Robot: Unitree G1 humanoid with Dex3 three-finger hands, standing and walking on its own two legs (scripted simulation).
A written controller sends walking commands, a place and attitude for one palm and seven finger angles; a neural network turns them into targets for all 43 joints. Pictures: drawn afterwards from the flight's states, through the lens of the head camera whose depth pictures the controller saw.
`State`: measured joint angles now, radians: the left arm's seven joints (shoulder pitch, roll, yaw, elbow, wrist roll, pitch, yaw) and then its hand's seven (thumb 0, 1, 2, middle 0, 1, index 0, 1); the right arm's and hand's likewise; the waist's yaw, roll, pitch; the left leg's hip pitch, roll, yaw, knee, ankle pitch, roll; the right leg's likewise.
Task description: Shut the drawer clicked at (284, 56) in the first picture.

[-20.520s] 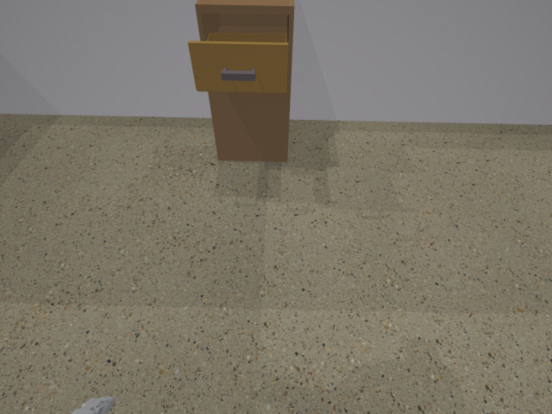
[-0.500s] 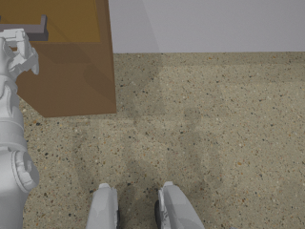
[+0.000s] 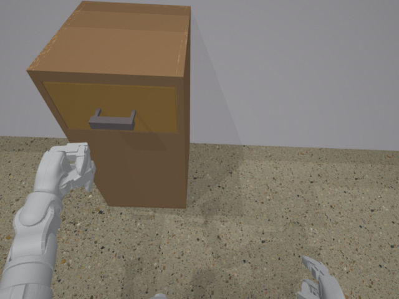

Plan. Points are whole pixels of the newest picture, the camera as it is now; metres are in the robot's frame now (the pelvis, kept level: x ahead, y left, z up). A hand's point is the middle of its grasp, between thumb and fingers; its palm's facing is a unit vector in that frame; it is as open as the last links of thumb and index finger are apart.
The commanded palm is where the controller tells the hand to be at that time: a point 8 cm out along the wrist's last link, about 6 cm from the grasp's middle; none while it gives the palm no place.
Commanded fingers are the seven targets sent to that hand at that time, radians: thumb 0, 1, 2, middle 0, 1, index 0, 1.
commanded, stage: draw the hand back to the body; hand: left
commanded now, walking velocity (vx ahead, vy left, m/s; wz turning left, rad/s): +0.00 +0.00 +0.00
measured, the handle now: (114, 117) +0.60 +0.26 -0.04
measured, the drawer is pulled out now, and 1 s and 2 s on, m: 0.00 0.00 0.00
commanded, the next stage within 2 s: step back with the hand held close in 0.82 s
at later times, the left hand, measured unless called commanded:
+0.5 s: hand (31, 197) +0.23 +0.23 +0.18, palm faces +0.36 -0.87 -0.34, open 3.3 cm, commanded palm +0.18 +0.27 +0.20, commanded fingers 0.00 0.90 0.90 -1.40 -1.60 -1.40 -1.60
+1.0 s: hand (13, 213) +0.20 +0.22 +0.21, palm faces +0.41 -0.82 -0.40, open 3.3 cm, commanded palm +0.14 +0.26 +0.23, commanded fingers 0.00 0.90 0.90 -1.40 -1.60 -1.40 -1.60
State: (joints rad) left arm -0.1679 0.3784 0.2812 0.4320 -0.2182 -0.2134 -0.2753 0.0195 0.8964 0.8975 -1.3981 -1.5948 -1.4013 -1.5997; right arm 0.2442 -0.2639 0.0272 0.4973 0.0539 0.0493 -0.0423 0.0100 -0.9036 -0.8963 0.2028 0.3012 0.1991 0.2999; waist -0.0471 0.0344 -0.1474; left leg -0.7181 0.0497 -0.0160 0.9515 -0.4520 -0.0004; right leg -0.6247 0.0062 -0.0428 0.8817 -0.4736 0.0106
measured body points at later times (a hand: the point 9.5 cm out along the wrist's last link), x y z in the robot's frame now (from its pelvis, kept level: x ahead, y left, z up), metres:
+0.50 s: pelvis +0.02 -0.01 +0.05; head -0.01 -0.03 +0.50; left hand +0.21 +0.27 +0.20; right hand +0.21 -0.22 -0.03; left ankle +0.01 +0.12 -0.69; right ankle -0.02 -0.13 -0.69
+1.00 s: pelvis +0.02 -0.02 +0.05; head -0.01 -0.05 +0.50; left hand +0.17 +0.26 +0.24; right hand +0.21 -0.24 -0.03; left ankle +0.01 +0.11 -0.69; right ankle -0.02 -0.13 -0.69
